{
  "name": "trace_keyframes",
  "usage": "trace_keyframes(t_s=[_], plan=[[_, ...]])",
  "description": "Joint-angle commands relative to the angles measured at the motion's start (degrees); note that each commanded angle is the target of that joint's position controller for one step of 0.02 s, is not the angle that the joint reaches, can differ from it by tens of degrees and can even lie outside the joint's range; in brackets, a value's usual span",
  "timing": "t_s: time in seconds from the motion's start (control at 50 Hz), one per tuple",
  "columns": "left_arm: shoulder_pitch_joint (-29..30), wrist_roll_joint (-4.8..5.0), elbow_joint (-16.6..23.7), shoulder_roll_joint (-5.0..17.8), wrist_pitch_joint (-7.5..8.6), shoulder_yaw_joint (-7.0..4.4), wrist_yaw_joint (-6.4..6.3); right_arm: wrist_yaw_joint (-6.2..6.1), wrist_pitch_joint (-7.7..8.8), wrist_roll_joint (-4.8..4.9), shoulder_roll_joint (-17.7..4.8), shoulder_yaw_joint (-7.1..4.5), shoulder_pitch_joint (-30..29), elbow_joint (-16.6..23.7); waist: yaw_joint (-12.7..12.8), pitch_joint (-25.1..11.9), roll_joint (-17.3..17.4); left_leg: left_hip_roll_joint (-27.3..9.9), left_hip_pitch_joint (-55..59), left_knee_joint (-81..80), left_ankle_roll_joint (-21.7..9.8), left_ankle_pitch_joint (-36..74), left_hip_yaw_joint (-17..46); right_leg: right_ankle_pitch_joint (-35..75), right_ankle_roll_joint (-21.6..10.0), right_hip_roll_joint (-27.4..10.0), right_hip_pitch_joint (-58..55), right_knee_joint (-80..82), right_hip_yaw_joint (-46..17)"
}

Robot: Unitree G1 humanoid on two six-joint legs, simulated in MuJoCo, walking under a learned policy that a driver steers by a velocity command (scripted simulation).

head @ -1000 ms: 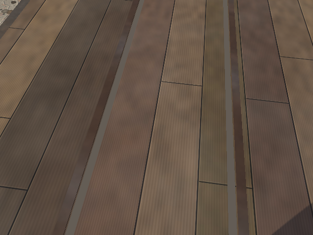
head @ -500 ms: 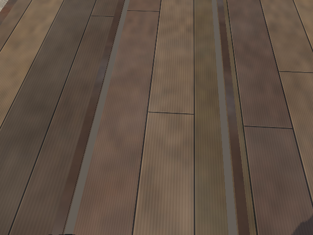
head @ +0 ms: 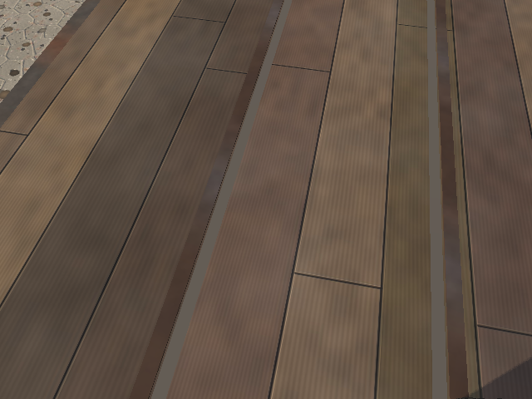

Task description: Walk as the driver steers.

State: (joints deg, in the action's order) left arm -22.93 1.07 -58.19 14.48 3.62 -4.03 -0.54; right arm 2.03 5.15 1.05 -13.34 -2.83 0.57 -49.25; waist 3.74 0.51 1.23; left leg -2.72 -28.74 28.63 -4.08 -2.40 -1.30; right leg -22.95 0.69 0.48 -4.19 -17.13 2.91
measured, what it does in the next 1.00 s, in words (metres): walks ahead: right foot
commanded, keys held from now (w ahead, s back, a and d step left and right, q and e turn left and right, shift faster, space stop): w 1.00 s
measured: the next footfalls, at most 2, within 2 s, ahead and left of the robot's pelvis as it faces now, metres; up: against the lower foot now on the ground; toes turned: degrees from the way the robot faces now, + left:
right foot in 0.58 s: +0.50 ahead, -0.12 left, +0.00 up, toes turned -3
left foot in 1.14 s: +0.81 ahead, +0.13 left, +0.00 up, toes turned +3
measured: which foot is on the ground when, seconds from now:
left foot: down 0.00-0.58, up 0.60-1.00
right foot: down 0.00-0.02, up 0.04-0.56, down 0.58-1.00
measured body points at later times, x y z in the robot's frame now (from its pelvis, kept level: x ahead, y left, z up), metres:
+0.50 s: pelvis +0.26 +0.02 +0.01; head +0.29 +0.02 +0.46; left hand +0.47 +0.25 -0.09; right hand +0.22 -0.25 -0.13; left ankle +0.13 +0.11 -0.73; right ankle +0.45 -0.13 -0.69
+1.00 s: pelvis +0.54 -0.02 +0.02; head +0.56 -0.02 +0.47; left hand +0.52 +0.24 -0.12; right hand +0.72 -0.27 -0.09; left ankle +0.74 +0.15 -0.67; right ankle +0.46 -0.11 -0.73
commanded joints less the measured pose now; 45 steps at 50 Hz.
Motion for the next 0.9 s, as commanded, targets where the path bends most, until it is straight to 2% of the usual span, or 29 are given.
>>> trace_keyframes(t_s=[0.02, 0.04, 0.06, 0.08, 0.1, 0.12, 0.14, 0.16, 0.18, 0.24, 0.28, 0.36, 0.46, 0.5, 0.54, 0.56, 0.58, 0.6, 0.62, 0.64, 0.66, 0.68, 0.7, 0.72, 0.76, 0.82, 0.86, 0.9], plan=[[1.6, -1.31, 4.2, 5.7, -0.05, -0.25, -0.38, -0.9, 0.56, -0.78, -15.2, -5.06, 23.3, -3.4, -12.2, -15.4, 3.6, -9.8, 35.8, 0.4, -6.4, -1.3, 12.6, 27.8, -5.0, -7.0, 17.8, -34.3, 0.2], [-4.9, -0.91, 4.1, -1.6, 1.28, 1.68, 0.27, -0.33, 0.41, -0.79, -17.5, -5.28, 25.2, -4.5, -8.2, -21.0, 18.4, -19.9, 51.2, -8.5, -14.8, -13.8, 39.6, -8.8, -2.2, 3.4, 39.3, -51.2, -3.2], [-0.9, 0.38, 3.8, 4.8, 2.54, 0.32, 0.5, -0.2, 0.67, -0.32, -12.0, -3.7, 23.3, -3.8, -9.9, -17.9, 11.2, -18.3, 48.6, -11.7, -12.5, -20.1, 40.7, -10.1, -3.3, 0.3, 45.5, -57.9, -10.1], [4.4, 1.48, 5.4, 7.4, 3.3, -0.36, 0.65, -0.35, 0.94, -0.29, -9.6, -2.96, 18.4, -2.8, -9.0, -10.7, 8.3, -16.8, 41.4, -12.4, -10.1, -17.8, 32.5, -4.7, -4.5, -2.6, 48.6, -58.3, -8.9], [6.9, 1.31, 5.8, 7.2, 3.38, -0.42, 0.22, -0.31, 1.01, -0.69, -8.5, -2.44, 13.6, -1.7, -7.2, -6.9, 3.1, -14.9, 33.2, -13.7, -8.9, -12.0, 26.2, 1.0, -4.6, -5.7, 46.2, -55.9, -7.4], [8.1, 0.46, 5.9, 6.8, 3.03, -0.83, -0.15, -0.19, 1.1, -1.23, -6.9, -2.03, 10.9, -1.3, -5.7, -3.9, 2.0, -13.0, 26.5, -15.4, -8.5, -7.3, 21.6, 4.5, -4.4, -7.5, 43.8, -52.5, -7.1], [7.0, 0.23, 5.7, 5.9, 2.31, -0.98, -0.19, -0.12, 1.25, -1.78, -5.7, -1.59, 10.1, -1.5, -4.0, -3.5, 3.3, -11.6, 22.7, -17.0, -8.0, -4.8, 18.5, 6.8, -4.4, -8.9, 40.2, -50.5, -7.5], [6.1, 0.19, 5.5, 4.7, 1.63, -0.94, -0.21, -0.09, 1.32, -1.74, -5.3, -1.5, 10.5, -2.0, -3.3, -3.2, 3.8, -10.8, 20.9, -18.4, -8.2, -3.5, 16.6, 7.7, -4.2, -9.2, 38.5, -48.8, -7.3], [5.8, 0.15, 5.3, 3.9, 1.1, -0.92, -0.27, -0.26, 1.43, -1.52, -5.8, -1.57, 11.4, -2.5, -2.9, -2.5, 3.5, -10.4, 19.8, -19.5, -8.6, -1.9, 14.8, 8.3, -3.8, -9.4, 38.3, -47.2, -6.9], [11.1, -0.52, 7.1, 4.1, 0.45, -1.19, -0.49, -1.33, 1.45, -1.35, -8.2, -2.07, 14.5, -3.8, -3.6, 0.2, 1.6, -10.5, 20.5, -21.7, -9.2, 2.7, 11.9, 15.0, -2.1, -9.8, 43.8, -39.6, -6.5], [14.5, -0.76, 8.2, 3.8, 0.54, -1.19, -0.28, -1.94, 1.05, -1.24, -8.3, -1.96, 16.4, -4.5, -4.3, 0.9, 1.5, -9.8, 22.1, -22.1, -8.5, 4.7, 9.7, 20.7, -1.3, -9.5, 46.0, -33.8, -6.1], [21.7, -0.48, 10.1, 2.4, 1.0, -0.54, 0.55, -2.42, 0.67, -0.79, -8.3, -1.71, 19.6, -5.7, -6.5, 2.6, 2.1, -7.8, 23.1, -22.7, -6.7, 4.6, 5.5, 29.5, -1.3, -7.4, 44.0, -22.1, -3.9], [29.5, 0.09, 12.9, 2.2, 1.67, 0.32, 2.13, -2.62, -0.54, -0.46, -8.9, -1.98, 24.5, -8.2, -8.9, 5.2, 1.9, -10.7, 31.8, -19.8, -6.9, 6.5, 5.0, 26.7, -2.2, -5.7, 45.9, -14.5, -2.7], [30.2, 0.26, 13.8, 2.8, 2.07, 0.35, 2.86, -2.87, -1.1, -0.26, -9.5, -2.35, 24.6, -8.8, -8.1, 5.2, 2.6, -12.4, 34.9, -17.2, -6.4, 10.7, 5.3, 22.9, -3.5, -5.1, 45.1, -12.8, -2.6], [26.0, 0.25, 13.1, 4.8, 2.34, -0.41, 3.1, -3.04, -1.49, -0.16, -10.5, -2.76, 22.7, -8.4, -5.0, 2.3, 4.2, -12.5, 35.8, -12.3, -5.2, 23.5, 4.7, 19.1, -5.2, -2.7, 37.0, -11.6, -0.9], [20.1, 0.03, 11.5, 6.5, 2.4, -1.36, 2.95, -3.06, -1.73, -0.04, -10.7, -2.81, 21.1, -8.1, -1.6, -1.4, 4.8, -11.1, 34.8, -5.9, -4.2, 33.1, 3.2, 19.3, -6.5, -0.6, 28.0, -10.7, 0.8], [9.9, -0.19, 8.2, 9.4, 2.33, -2.82, 2.55, -3.03, -1.9, -0.22, -9.4, -2.28, 20.3, -7.5, 2.9, -7.6, 3.7, -8.0, 29.4, 5.6, -2.5, 33.8, 1.1, 21.3, -8.4, -0.7, 13.3, -11.2, 0.3], [-0.8, -0.9, 6.2, 13.9, 2.09, -3.9, 1.86, -3.04, -1.75, -1.46, -7.5, -1.35, 21.2, -6.1, 5.3, -16.5, -4.4, -3.8, 15.6, 24.9, -0.5, 13.0, -1.4, 21.7, -12.3, -12.9, -5.3, -12.6, -14.3], [-2.1, -0.86, 5.1, 15.4, 1.98, -3.85, 2.34, -2.2, -0.34, -0.92, 0.3, 0.73, 28.4, -6.5, 0.7, -23.3, -18.9, 6.8, -5.4, 42.0, 2.3, -29.3, 2.8, 10.6, -21.2, -24.0, -21.0, -4.2, -41.9], [-0.3, -0.3, 5.6, 10.0, 2.04, -2.35, 2.32, -1.88, 1.02, 0.54, -6.2, -0.68, 23.6, -6.7, 2.7, -19.4, -12.3, 3.6, -11.5, 48.1, 1.2, -30.5, 9.1, 4.6, -18.5, -21.7, -18.1, -0.9, -41.9], [4.9, -0.24, 6.6, 7.9, 2.21, -1.66, 2.05, -1.73, 1.84, 1.66, -8.7, -1.39, 17.9, -4.8, 1.9, -11.3, -9.9, 0.7, -14.6, 48.1, 0.3, -25.3, 7.4, 7.3, -16.0, -19.9, -10.1, 0.3, -33.0], [9.4, -0.68, 7.6, 6.8, 2.35, -1.16, 2.09, -2.16, 2.0, 1.49, -8.5, -1.46, 15.2, -4.4, 0.0, -7.0, -4.4, -2.3, -12.2, 45.3, 0.4, -19.8, 5.9, 13.2, -14.8, -18.0, -1.2, 2.0, -26.7], [11.9, -1.25, 7.8, 5.2, 2.5, -0.73, 2.27, -2.52, 1.63, 0.61, -8.0, -1.94, 14.1, -4.4, -1.7, -3.8, -3.2, -4.0, -9.6, 42.0, 0.7, -16.8, 5.4, 17.8, -14.2, -16.0, 5.8, 3.7, -22.0], [12.7, -1.81, 7.6, 4.1, 2.68, -0.29, 2.39, -2.56, 0.86, 0.36, -7.0, -2.06, 15.6, -4.6, -3.6, -3.5, -4.5, -5.4, -6.0, 40.0, 0.7, -14.8, 5.9, 19.6, -13.8, -14.7, 9.8, 5.3, -19.1], [11.6, -1.47, 6.7, 4.4, 2.87, -0.31, 2.37, -2.72, -0.42, 0.24, -4.7, -1.96, 16.9, -4.9, -4.8, -2.4, -5.1, -6.1, -4.2, 36.2, 1.3, -13.8, 5.3, 20.8, -14.3, -13.7, 13.4, 8.0, -15.8], [8.9, -1.4, 5.5, 7.1, 2.86, -0.88, 1.28, -2.96, -1.1, -0.48, -5.0, -2.19, 11.2, -2.8, -4.2, 0.6, -4.0, -6.8, -9.6, 28.1, 3.0, -6.9, 4.7, 22.8, -14.8, -13.7, 13.8, 10.7, -12.9], [7.2, -1.26, 4.9, 7.3, 2.5, -0.85, 0.68, -2.72, -0.97, -0.78, -4.8, -2.18, 7.5, -1.6, -3.4, 1.3, -4.0, -6.5, -11.4, 21.6, 3.7, -0.3, 4.3, 24.1, -13.8, -12.7, 12.6, 11.1, -10.6], [5.8, -1.0, 4.4, 7.4, 2.28, -0.76, 0.38, -2.31, -0.71, -0.65, -4.1, -1.89, 3.9, -0.7, -2.4, 2.0, -4.4, -5.3, -10.1, 14.7, 3.8, 5.3, 3.2, 24.8, -12.5, -11.2, 12.4, 11.2, -7.7]])
Keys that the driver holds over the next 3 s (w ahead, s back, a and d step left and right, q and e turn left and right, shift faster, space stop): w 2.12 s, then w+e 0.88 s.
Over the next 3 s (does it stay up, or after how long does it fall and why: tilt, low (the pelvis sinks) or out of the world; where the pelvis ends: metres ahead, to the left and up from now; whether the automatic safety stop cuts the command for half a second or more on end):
stays up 1.65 -0.08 0.02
